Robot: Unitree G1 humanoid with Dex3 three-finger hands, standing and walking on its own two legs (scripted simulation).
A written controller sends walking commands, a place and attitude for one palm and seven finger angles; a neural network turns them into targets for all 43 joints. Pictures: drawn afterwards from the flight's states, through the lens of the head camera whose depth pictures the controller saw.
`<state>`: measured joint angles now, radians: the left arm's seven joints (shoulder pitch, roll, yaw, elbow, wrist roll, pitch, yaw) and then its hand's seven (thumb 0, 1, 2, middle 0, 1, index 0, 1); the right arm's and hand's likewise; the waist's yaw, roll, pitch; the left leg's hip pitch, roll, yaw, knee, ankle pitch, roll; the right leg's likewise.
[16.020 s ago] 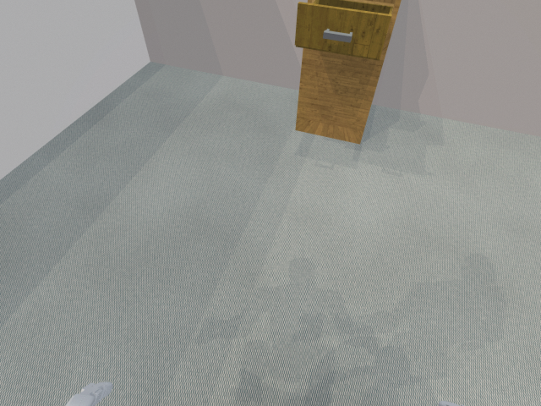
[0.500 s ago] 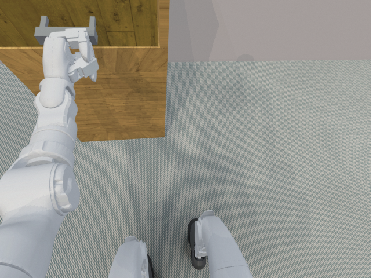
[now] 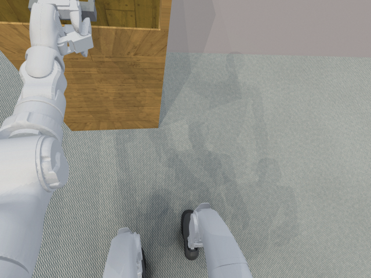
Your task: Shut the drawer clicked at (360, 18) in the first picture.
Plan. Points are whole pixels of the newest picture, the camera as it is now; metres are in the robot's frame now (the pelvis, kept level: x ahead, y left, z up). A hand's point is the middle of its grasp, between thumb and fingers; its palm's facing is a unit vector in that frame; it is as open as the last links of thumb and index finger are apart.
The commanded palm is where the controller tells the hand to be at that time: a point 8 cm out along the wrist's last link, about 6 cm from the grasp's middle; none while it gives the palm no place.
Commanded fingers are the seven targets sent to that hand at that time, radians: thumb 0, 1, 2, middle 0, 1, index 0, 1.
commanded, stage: push the drawer shut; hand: left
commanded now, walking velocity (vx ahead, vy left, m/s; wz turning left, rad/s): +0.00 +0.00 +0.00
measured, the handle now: (65, 2) +0.65 +0.14 +0.07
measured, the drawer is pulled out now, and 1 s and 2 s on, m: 0.00 0.00 0.00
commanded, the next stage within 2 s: pull the fist back off the drawer in 0.22 s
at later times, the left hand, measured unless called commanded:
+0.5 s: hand (82, 30) +0.58 +0.11 +0.07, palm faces -0.09 -0.99 -0.07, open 3.6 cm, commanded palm +0.61 +0.13 +0.07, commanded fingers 0.00 0.90 0.90 -1.40 -1.60 -1.40 -1.60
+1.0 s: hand (88, 36) +0.58 +0.10 +0.06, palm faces -0.09 -1.00 -0.04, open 3.3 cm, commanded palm +0.56 +0.13 +0.07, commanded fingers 0.00 0.90 0.90 -1.40 -1.60 -1.40 -1.60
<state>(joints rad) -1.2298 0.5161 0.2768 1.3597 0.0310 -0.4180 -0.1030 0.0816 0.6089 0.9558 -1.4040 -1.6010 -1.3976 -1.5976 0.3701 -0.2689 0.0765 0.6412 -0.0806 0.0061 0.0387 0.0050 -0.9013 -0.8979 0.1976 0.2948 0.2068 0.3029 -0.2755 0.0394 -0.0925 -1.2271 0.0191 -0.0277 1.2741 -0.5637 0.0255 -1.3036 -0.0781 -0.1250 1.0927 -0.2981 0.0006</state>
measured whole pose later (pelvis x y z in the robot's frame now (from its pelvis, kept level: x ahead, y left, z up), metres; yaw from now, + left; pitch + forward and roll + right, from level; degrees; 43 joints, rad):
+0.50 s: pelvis -0.01 +0.00 -0.01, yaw +1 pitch +31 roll -4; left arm -1.33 0.56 0.27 1.42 0.06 -0.37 -0.10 0.12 0.56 0.96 -1.40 -1.60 -1.40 -1.60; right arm 0.39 -0.28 0.10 0.65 -0.09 -0.05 0.03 0.01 -0.90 -0.90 0.20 0.29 0.21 0.30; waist -0.31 0.05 -0.09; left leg -1.30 0.00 -0.04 1.31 -0.55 0.03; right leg -1.37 -0.05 -0.08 1.12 -0.29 0.01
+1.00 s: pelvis +0.01 +0.00 +0.00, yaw +1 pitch +29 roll -4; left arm -1.15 0.44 0.29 1.24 0.02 -0.38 -0.09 0.05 0.71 0.90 -1.40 -1.60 -1.40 -1.60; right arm 0.40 -0.26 0.07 0.60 -0.08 0.03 0.07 0.01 -0.90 -0.90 0.20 0.29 0.21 0.30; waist -0.26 0.05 -0.10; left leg -1.20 0.01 -0.03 1.27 -0.58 0.03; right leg -1.29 -0.03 -0.07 1.10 -0.32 0.01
